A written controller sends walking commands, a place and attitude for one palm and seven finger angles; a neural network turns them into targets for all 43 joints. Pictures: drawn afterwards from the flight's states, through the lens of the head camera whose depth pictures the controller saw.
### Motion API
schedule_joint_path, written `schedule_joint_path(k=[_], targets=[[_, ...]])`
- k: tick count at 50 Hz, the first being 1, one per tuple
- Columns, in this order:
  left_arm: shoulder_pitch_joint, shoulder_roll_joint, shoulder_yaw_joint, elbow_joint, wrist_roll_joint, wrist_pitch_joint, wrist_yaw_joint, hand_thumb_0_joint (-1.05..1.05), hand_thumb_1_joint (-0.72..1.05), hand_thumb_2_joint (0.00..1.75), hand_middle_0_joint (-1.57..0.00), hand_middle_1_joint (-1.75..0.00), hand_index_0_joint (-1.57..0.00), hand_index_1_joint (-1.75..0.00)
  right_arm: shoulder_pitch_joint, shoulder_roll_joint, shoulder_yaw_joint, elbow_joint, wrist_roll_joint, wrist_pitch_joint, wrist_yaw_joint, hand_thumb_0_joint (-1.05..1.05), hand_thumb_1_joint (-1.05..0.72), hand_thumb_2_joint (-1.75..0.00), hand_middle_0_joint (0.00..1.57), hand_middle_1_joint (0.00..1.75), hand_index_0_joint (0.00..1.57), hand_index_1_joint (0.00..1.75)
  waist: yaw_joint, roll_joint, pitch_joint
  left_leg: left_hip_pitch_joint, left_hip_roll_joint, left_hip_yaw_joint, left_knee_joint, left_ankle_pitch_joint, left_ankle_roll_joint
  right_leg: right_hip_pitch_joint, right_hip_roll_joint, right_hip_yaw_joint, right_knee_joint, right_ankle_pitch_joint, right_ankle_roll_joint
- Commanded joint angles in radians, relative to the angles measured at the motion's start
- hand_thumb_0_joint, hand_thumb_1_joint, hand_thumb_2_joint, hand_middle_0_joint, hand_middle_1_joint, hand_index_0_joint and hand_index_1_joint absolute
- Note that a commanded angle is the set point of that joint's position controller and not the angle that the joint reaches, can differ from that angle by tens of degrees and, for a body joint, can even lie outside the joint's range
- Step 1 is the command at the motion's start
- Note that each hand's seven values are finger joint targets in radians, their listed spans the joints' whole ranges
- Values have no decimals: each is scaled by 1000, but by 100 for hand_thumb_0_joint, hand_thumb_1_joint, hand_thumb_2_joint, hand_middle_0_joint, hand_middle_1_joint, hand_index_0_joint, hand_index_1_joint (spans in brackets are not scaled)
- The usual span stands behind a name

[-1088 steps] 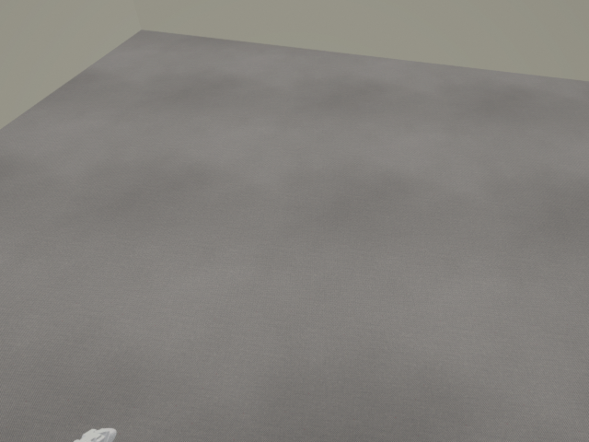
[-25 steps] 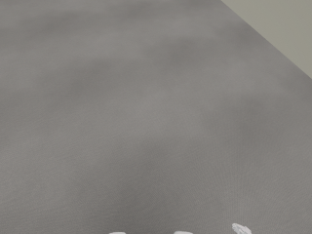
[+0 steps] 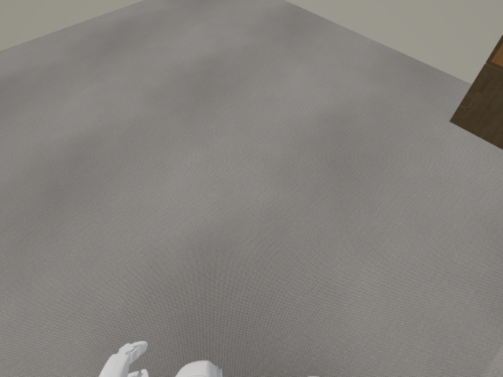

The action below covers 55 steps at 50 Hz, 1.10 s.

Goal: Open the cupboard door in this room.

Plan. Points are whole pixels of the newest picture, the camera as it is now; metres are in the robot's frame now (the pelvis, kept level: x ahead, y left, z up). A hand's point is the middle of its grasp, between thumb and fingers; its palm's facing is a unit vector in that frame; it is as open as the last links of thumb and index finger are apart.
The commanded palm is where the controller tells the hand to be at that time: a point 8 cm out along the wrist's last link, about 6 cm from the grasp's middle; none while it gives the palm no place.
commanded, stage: turn or walk to find it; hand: left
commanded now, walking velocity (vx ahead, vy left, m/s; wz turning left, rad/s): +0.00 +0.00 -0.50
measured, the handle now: out of the picture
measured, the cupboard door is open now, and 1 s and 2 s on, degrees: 0 0 0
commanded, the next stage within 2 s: stand and wait in 1.96 s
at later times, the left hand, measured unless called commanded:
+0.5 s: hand out of the picture +0.10 +0.24 -0.17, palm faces -0.16 -0.97 -0.20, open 7.4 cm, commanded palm none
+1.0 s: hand (229, 312) +0.25 +0.06 -0.14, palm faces -0.53 -0.82 -0.22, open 7.4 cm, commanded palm none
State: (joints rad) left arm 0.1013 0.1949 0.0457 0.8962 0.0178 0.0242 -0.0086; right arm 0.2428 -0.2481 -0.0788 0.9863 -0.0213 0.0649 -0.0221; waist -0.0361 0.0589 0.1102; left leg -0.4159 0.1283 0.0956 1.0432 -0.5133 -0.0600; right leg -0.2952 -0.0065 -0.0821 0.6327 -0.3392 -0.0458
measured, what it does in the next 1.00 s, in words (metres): steps on the spot, turning right: left foot, then right foot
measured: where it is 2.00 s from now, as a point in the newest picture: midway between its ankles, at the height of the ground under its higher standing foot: (340, 329)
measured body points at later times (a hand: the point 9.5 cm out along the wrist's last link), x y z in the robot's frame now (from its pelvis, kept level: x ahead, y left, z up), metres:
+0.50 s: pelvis +0.01 +0.04 +0.01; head +0.05 +0.07 +0.46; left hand +0.11 +0.29 -0.15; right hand +0.07 -0.22 -0.11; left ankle +0.02 +0.13 -0.73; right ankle -0.03 -0.09 -0.68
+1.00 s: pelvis +0.03 -0.03 +0.00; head +0.04 -0.06 +0.45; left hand +0.27 +0.11 -0.12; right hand -0.16 -0.21 -0.16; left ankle +0.03 +0.13 -0.72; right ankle -0.02 -0.12 -0.73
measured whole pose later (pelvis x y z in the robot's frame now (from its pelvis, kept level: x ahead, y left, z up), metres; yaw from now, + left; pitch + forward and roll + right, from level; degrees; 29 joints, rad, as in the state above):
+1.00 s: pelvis +0.03 -0.03 +0.00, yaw -29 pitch +0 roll +0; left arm 0.08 0.20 0.05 0.92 0.03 0.00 -0.05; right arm 0.42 -0.24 -0.07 1.06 -0.03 0.00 0.00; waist -0.06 0.05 0.05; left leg -0.19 0.21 0.28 0.71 -0.46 -0.06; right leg -0.30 -0.04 -0.14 0.61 -0.30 -0.02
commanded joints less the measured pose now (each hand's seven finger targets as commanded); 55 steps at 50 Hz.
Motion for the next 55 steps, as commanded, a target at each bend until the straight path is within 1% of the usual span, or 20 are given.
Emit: schedule_joint_path(k=[1, 12, 15, 18, 19, 21, 22, 24, 27, 31, 37, 43, 45, 47, 48, 49, 50, 51, 53, 55], targets=[[41, 195, 53, -54, -6, -14, 24, 0, 90, 90, -20, -30, -20, -30, -13, -75, -4, -89, -2, -31, 2, 0, -90, -90, 20, 30, 20, 30, 37, -205, -134, -151, 0, -87, 126, 125, -26, 163, -243, 270, -278, 518, -101], [127, 216, 65, -11, 3, -15, 19, 0, 90, 90, -20, -30, -20, -30, -122, -68, 7, -134, 9, -43, -5, 0, -90, -90, 20, 30, 20, 30, 75, -191, -153, -98, -58, -90, -141, 86, -26, 209, -220, 400, -256, 560, -152], [100, 232, 71, -20, 5, -8, 19, 0, 90, 90, -20, -30, -20, -30, -109, -64, 9, -141, 14, -48, -9, 0, -90, -90, 20, 30, 20, 30, 59, -191, -158, -9, -76, -86, -250, 76, -10, 156, -215, 431, -245, 545, -152], [51, 227, 70, -27, -2, -1, 18, 0, 90, 90, -20, -30, -20, -30, -22, -63, 9, -120, 19, -59, -14, 0, -90, -90, 20, 30, 20, 30, 13, -189, -175, 188, -95, -68, -508, 218, 5, 54, -166, 430, -182, 493, -93], [39, 207, 65, -33, -8, 4, 16, 0, 90, 90, -20, -30, -20, -30, 21, -87, 6, -106, 19, -68, -16, 0, -90, -90, 20, 30, 20, 30, -10, -133, -192, 325, -62, -87, -630, 298, 18, -36, -116, 391, -121, 403, -48], [97, 125, 49, -57, -8, 8, 3, 0, 90, 90, -20, -30, -20, -30, 14, -225, -17, -134, 4, -69, -12, 0, -90, -90, 20, 30, 20, 30, 13, 263, -172, 405, 332, -430, -773, 467, 176, -289, 70, 138, 254, -255, 63], [82, 154, 56, -41, 3, 22, 11, 0, 90, 90, -20, -30, -20, -30, -7, -217, -15, -136, 1, -68, -17, 0, -90, -90, 20, 30, 20, 30, -2, 284, -162, 313, 362, -442, -780, 471, 192, -275, 33, 183, 426, -274, 81], [80, 162, 72, -21, 9, 18, -8, 0, 90, 90, -20, -30, -20, -30, -80, -143, 4, -157, -6, -72, -18, 0, -90, -90, 20, 30, 20, 30, 46, 100, -84, 239, 237, -277, -758, 504, 177, -273, 7, 156, 562, -148, 93], [111, 137, 66, 0, 6, 22, -19, 0, 90, 90, -20, -30, -20, -30, -63, -113, 8, -155, 2, -82, -17, 0, -90, -90, 20, 30, 20, 30, 50, 55, -118, 292, 164, -122, -729, 623, 156, -280, -18, 118, 612, -44, 117], [68, 110, 56, -13, 2, 26, -18, 0, 90, 90, -20, -30, -20, -30, 40, -109, -4, -113, 2, -87, -14, 0, -90, -90, 20, 30, 20, 30, 15, 72, -131, 389, 190, -92, -708, 715, 182, -301, -40, 93, 552, -43, 135], [-66, 97, 44, -49, 10, 18, -41, 0, 90, 90, -20, -30, -20, -30, 146, -115, -15, -57, -7, -103, -5, 0, -90, -90, 20, 30, 20, 30, -37, 93, -69, 414, 259, -130, -821, 269, 199, -347, -95, 52, 386, -44, 114], [-105, 61, 31, -65, 9, -1, -49, 0, 90, 90, -20, -30, -20, -30, 138, -140, -23, -23, -17, -104, 9, 0, -90, -90, 20, 30, 20, 30, -28, 106, -62, 331, 277, -22, -807, 169, 166, -180, -80, -24, 112, -87, 75], [-60, 63, 33, -52, 8, -10, -46, 0, 90, 90, -20, -30, -20, -30, 123, -143, -20, -17, -17, -103, 13, 0, -90, -90, 20, 30, 20, 30, -1, 101, -76, 285, 264, 23, -747, 198, 141, -65, -52, -55, 5, -66, 59], [127, 107, 43, 15, 9, -25, -32, 0, 90, 90, -20, -30, -20, -30, 94, -133, -14, -20, -10, -102, 19, 0, -90, -90, 20, 30, 20, 30, 96, -13, -142, 174, 193, 126, -498, 266, 77, 219, -5, -87, -166, 47, 22], [280, 209, 64, 61, 14, -39, -19, 0, 90, 90, -20, -30, -20, -30, 68, -83, 0, -49, 4, -104, 29, 0, -90, -90, 20, 30, 20, 30, 171, -222, -200, -58, 116, 215, -212, 179, 33, 466, -174, 136, -263, -83, -45], [379, 316, 83, 97, -5, -43, -7, 0, 90, 90, -20, -30, -20, -30, -23, -36, 18, -118, 3, -98, 33, 0, -90, -90, 20, 30, 20, 30, 206, -412, -169, -351, -8, 127, 36, -148, -5, 532, -388, 534, -368, -34, -145], [359, 324, 88, 85, -18, -38, 6, 0, 90, 90, -20, -30, -20, -30, -70, -74, 9, -136, 4, -86, 27, 0, -90, -90, 20, 30, 20, 30, 196, -347, -143, -387, 14, -12, 146, -88, 9, 430, -437, 629, -433, -75, -178], [283, 295, 83, 69, -12, -44, 9, 0, 90, 90, -20, -30, -20, -30, -96, -67, 3, -126, 1, -87, 27, 0, -90, -90, 20, 30, 20, 30, 165, -278, -69, -410, 27, -61, 215, 8, 11, 350, -414, 613, -451, -182, -180], [155, 195, 53, 37, -8, -56, 8, 0, 90, 90, -20, -30, -20, -30, -48, -70, -4, -84, -14, -90, 34, 0, -90, -90, 20, 30, 20, 30, 80, -142, 3, -333, 65, -65, 141, 173, 2, 204, -316, 402, -447, -137, -131], [147, 157, 37, 45, -5, -77, 6, 0, 90, 90, -20, -30, -20, -30, 20, -48, 1, -49, -17, -83, 37, 0, -90, -90, 20, 30, 20, 30, 40, -159, -13, -249, 49, -41, 84, 249, -13, 161, -242, 270, -441, 105, -101]])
